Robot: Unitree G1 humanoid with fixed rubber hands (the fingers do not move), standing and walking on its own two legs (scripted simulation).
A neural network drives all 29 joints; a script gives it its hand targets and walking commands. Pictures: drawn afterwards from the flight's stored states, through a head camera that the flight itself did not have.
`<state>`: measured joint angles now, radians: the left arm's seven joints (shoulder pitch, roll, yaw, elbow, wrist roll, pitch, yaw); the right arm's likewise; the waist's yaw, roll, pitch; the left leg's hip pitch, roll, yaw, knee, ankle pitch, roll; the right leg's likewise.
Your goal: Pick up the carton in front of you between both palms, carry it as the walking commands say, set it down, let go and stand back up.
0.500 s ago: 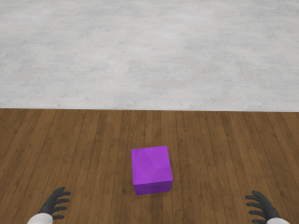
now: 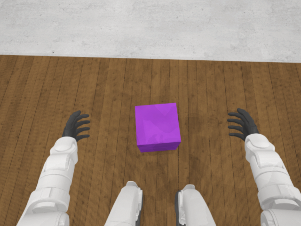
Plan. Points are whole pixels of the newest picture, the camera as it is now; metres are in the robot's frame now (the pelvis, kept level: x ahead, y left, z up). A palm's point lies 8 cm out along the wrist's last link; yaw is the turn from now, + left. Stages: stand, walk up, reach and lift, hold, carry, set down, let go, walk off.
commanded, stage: reach and lift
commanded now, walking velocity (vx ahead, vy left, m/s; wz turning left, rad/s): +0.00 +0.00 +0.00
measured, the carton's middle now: (157, 129) +0.50 +0.03 -0.57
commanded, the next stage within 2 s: none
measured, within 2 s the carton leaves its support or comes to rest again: neither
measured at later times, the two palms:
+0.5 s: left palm (100, 98) +0.48 +0.22 -0.15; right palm (214, 89) +0.53 -0.17 -0.15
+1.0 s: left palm (113, 122) +0.47 +0.22 -0.37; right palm (198, 116) +0.51 -0.16 -0.38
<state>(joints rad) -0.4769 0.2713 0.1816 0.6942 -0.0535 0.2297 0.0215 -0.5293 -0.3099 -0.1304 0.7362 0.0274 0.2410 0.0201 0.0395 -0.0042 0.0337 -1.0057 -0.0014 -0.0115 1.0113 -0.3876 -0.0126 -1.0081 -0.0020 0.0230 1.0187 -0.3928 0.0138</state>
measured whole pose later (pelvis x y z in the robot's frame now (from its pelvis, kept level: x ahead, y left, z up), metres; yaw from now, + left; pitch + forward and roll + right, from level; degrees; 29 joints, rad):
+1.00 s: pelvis -0.04 -0.01 -0.22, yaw +2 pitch +52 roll +2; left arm -1.23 0.26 0.30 0.89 -0.11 0.09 0.11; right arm -1.33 -0.37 -0.15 0.98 0.08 0.11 -0.08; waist 0.06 -0.01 0.04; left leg -2.15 -0.05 -0.04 1.77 -0.53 -0.05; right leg -2.15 0.06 0.07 1.80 -0.55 0.04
